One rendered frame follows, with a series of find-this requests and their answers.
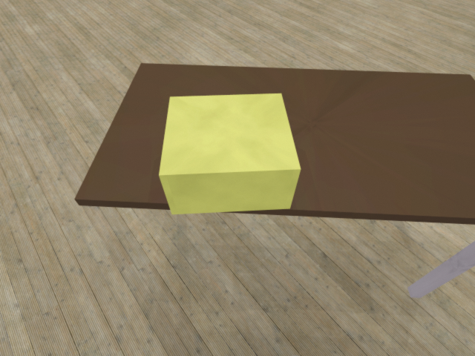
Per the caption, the table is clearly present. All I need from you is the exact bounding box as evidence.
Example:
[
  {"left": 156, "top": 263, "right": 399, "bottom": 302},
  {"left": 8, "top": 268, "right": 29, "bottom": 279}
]
[{"left": 75, "top": 63, "right": 475, "bottom": 298}]

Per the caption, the carton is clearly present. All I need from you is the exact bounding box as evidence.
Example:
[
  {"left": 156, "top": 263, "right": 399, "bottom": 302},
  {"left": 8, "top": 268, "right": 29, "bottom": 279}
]
[{"left": 159, "top": 93, "right": 301, "bottom": 214}]

